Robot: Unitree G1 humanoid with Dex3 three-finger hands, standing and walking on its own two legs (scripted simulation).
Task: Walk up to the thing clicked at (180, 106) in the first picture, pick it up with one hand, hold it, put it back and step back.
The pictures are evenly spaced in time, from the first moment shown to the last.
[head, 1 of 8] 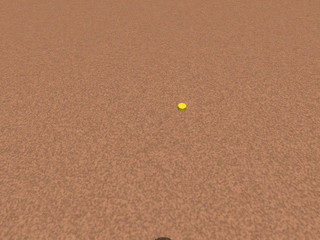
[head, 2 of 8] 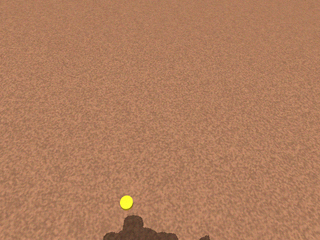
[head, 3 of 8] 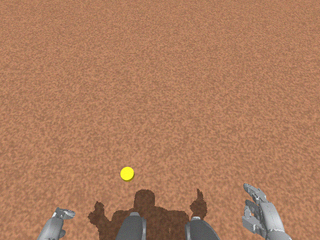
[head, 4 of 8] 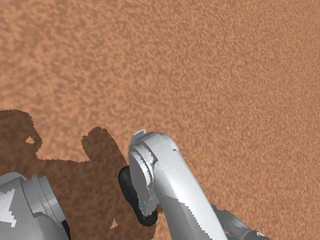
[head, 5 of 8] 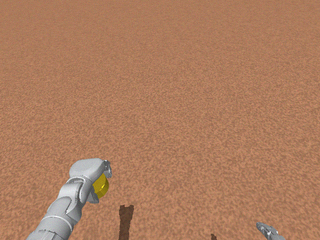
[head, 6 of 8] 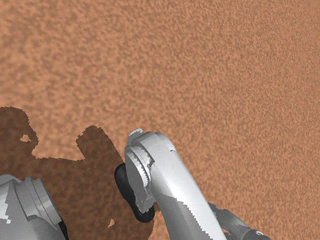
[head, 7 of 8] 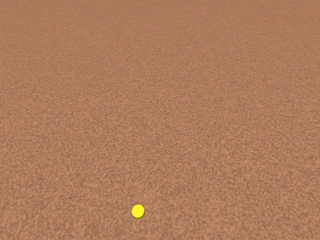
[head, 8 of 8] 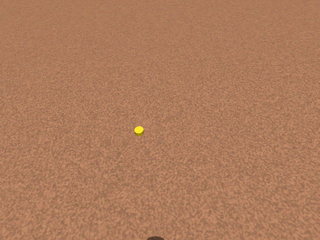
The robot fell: no
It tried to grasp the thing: yes
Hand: left
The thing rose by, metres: 0.69
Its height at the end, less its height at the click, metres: +0.00
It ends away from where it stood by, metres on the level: 0.01
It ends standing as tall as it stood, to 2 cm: yes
